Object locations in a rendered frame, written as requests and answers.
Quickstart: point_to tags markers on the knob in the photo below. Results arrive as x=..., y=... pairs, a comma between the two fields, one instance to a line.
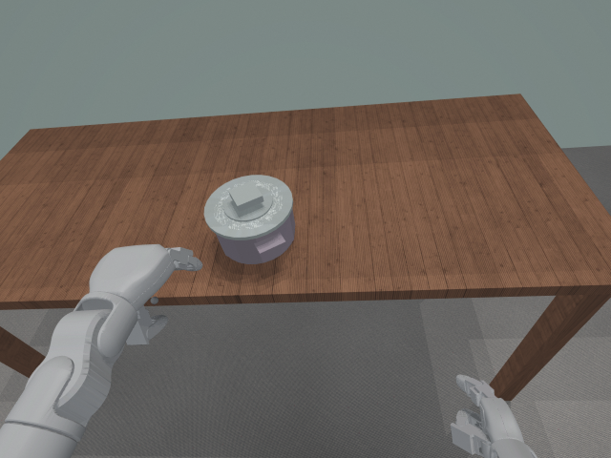
x=246, y=196

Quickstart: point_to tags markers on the pot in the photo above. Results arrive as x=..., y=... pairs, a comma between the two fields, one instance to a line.
x=263, y=249

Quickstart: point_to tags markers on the left robot hand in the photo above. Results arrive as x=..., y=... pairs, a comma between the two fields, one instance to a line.
x=136, y=273

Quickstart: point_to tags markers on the table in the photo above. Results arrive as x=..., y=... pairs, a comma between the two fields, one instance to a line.
x=437, y=199

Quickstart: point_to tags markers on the robot left forearm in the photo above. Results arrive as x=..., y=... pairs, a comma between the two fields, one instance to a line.
x=72, y=382

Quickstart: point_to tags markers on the robot right forearm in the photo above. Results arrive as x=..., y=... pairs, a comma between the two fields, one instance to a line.
x=510, y=448

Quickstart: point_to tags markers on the lid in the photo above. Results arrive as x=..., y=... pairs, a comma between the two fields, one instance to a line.
x=224, y=219

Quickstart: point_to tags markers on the right robot hand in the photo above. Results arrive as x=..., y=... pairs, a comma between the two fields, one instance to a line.
x=475, y=433

